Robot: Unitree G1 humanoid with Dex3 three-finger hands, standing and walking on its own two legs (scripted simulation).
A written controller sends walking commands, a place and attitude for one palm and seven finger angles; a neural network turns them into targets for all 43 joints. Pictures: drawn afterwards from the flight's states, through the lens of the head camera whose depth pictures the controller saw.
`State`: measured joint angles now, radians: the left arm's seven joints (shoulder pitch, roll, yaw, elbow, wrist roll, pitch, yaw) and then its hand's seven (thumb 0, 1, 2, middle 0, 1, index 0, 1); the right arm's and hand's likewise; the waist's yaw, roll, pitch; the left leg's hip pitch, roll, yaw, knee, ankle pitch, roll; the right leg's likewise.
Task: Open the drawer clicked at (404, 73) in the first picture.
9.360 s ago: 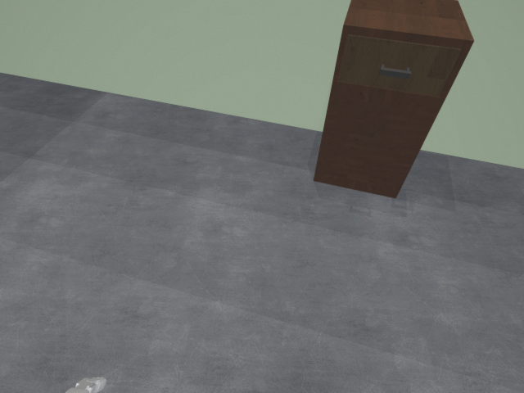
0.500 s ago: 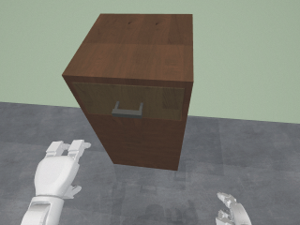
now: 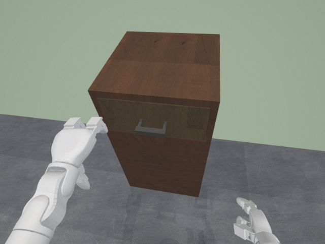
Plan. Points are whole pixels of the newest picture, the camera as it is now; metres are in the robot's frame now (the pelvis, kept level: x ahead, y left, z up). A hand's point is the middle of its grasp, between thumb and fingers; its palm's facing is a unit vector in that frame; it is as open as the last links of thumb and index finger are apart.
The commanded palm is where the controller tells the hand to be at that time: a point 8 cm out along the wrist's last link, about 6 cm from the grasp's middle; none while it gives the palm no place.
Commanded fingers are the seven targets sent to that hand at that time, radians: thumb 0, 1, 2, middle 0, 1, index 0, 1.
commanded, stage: raise the hand with hooked fingers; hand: left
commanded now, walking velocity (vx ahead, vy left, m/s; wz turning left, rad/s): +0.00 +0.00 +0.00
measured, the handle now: (151, 127) +0.51 +0.12 -0.08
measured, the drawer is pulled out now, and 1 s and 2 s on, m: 0.00 0.00 0.00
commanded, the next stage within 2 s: move the hooked fingers above the handle in 0.48 s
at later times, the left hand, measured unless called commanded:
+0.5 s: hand (85, 149) +0.30 +0.24 +0.08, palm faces +0.04 -0.07 -1.00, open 13.9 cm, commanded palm +0.27 +0.24 +0.14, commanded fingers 0.00 -0.50 0.30 -0.30 -1.20 -0.30 -1.20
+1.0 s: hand (108, 142) +0.34 +0.20 +0.05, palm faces +0.00 -0.06 -1.00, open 13.9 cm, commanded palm +0.33 +0.21 +0.11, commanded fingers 0.00 -0.50 0.30 -0.30 -1.20 -0.30 -1.20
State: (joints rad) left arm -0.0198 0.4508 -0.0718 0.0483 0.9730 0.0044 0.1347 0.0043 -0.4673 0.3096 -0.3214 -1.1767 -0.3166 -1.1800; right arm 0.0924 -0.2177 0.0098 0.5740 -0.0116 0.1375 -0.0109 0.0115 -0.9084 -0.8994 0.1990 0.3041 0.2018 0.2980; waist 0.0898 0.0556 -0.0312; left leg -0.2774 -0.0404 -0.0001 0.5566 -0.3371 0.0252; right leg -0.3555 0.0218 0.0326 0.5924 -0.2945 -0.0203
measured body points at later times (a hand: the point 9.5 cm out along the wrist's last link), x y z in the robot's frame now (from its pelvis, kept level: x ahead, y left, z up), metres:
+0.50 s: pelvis -0.01 +0.00 +0.00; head +0.03 -0.02 +0.45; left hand +0.29 +0.24 +0.13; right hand +0.16 -0.23 -0.12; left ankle -0.03 +0.11 -0.73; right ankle +0.01 -0.11 -0.73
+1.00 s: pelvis +0.00 -0.01 +0.00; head +0.04 -0.03 +0.45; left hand +0.34 +0.20 +0.10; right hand +0.16 -0.24 -0.13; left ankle -0.03 +0.11 -0.73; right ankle +0.01 -0.11 -0.73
